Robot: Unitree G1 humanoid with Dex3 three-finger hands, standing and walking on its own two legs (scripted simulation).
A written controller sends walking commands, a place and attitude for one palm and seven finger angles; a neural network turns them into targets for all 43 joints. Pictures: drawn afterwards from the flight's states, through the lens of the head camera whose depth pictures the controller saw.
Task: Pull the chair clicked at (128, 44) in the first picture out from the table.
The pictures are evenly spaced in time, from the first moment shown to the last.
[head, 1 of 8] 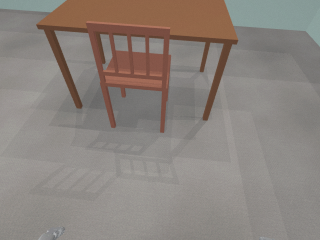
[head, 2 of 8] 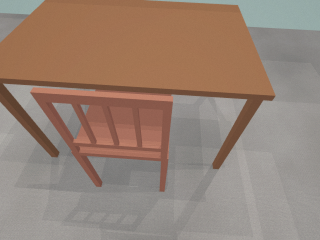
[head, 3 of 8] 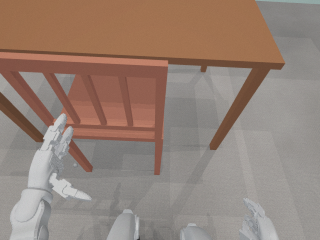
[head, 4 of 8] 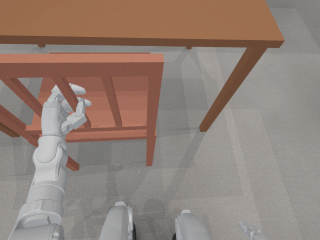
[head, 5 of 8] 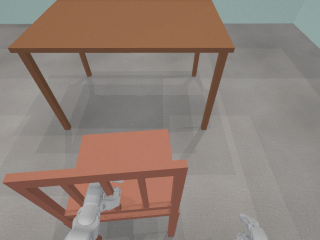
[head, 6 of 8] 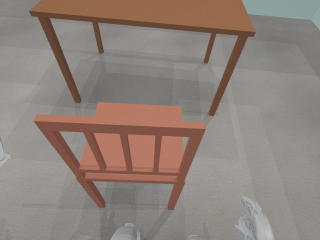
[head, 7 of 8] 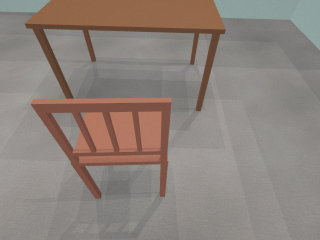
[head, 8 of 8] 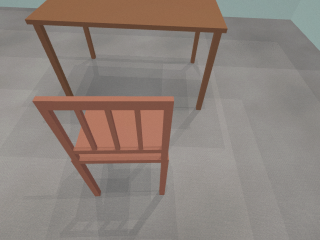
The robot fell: no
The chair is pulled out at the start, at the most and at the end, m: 0.00 0.60 0.59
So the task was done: yes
